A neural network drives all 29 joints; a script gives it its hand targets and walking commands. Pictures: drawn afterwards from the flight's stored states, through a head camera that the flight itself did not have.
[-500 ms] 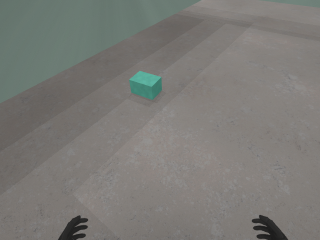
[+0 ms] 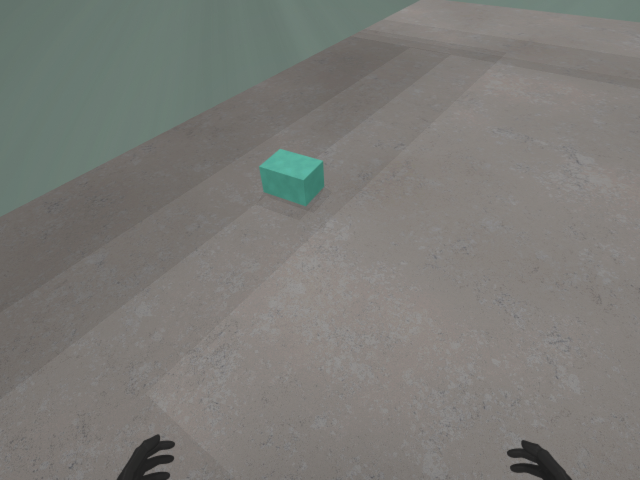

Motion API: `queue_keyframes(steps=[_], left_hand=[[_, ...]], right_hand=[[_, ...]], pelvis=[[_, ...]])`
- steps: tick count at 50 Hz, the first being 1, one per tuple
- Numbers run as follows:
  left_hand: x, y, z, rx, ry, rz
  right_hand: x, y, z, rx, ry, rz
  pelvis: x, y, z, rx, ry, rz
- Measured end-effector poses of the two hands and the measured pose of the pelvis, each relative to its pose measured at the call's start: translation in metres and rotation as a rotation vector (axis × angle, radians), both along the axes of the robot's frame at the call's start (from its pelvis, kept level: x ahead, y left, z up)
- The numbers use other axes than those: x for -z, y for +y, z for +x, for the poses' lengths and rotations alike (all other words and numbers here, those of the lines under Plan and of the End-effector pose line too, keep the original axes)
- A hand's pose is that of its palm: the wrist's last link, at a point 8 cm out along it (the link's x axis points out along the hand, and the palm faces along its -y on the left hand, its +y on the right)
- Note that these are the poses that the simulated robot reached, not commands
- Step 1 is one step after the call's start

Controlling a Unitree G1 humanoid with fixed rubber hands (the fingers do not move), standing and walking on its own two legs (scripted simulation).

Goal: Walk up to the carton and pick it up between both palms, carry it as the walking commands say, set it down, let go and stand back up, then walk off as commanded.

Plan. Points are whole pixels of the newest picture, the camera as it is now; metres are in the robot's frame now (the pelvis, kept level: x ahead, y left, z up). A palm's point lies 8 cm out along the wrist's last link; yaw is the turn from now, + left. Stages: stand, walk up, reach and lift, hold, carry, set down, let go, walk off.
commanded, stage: stand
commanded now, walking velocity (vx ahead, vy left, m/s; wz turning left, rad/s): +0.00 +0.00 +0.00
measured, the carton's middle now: (292, 176) +1.71 +0.17 -0.67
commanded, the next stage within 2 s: walk up in 0.40 s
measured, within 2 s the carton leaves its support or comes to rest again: neither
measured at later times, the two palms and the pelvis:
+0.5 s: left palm out of the picture +0.15 +0.27 -0.06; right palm out of the picture +0.13 -0.26 -0.08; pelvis +0.00 +0.00 +0.01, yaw +0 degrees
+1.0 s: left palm out of the picture +0.10 +0.41 -0.10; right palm (494, 413) +0.25 -0.21 -0.07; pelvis +0.09 +0.09 -0.01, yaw +8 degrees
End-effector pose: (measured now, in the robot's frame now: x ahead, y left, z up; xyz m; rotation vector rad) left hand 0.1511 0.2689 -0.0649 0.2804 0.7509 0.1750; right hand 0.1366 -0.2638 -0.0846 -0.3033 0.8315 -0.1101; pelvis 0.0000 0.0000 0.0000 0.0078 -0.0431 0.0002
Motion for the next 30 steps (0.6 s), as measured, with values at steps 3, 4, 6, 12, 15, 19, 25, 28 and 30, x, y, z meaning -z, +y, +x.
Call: queue_keyframes(steps=[3, 4, 6, 12, 15, 19, 25, 28, 30], left_hand=[[0.000, 0.000, -0.001, -0.002, 0.003, -0.001], [0.000, 0.001, -0.001, -0.003, 0.005, -0.002], [0.000, 0.001, -0.002, -0.004, 0.010, -0.003], [0.001, 0.002, -0.006, -0.011, 0.033, -0.005], [0.001, 0.002, -0.006, -0.013, 0.040, -0.009], [0.002, 0.003, -0.005, -0.017, 0.045, -0.012], [0.000, 0.004, -0.002, -0.020, 0.053, -0.014], [0.001, 0.005, -0.002, -0.022, 0.068, -0.017], [0.002, 0.006, -0.003, -0.024, 0.078, -0.018]], right_hand=[[0.000, 0.000, -0.001, 0.001, 0.004, 0.000], [0.000, 0.000, -0.002, 0.002, 0.006, -0.001], [0.000, 0.000, -0.003, 0.004, 0.012, -0.001], [-0.002, -0.001, -0.004, 0.006, 0.025, -0.002], [-0.002, -0.001, -0.005, 0.008, 0.034, -0.003], [-0.002, -0.001, -0.006, 0.010, 0.039, -0.004], [-0.003, -0.001, -0.008, 0.016, 0.056, -0.005], [-0.003, -0.001, -0.008, 0.018, 0.069, -0.006], [-0.003, 0.000, -0.008, 0.019, 0.074, -0.007]], pelvis=[[-0.001, 0.000, 0.000, 0.000, -0.001, 0.000], [-0.001, 0.000, 0.000, 0.000, -0.001, 0.000], [-0.002, 0.001, 0.000, 0.000, -0.001, -0.001], [-0.005, 0.001, 0.000, -0.001, 0.004, -0.001], [-0.006, 0.001, 0.001, -0.001, 0.006, -0.001], [-0.007, 0.001, 0.002, -0.001, 0.004, -0.002], [-0.011, 0.002, 0.004, -0.001, 0.002, -0.003], [-0.012, 0.003, 0.006, -0.001, 0.005, -0.004], [-0.013, 0.003, 0.007, -0.001, 0.008, -0.005]])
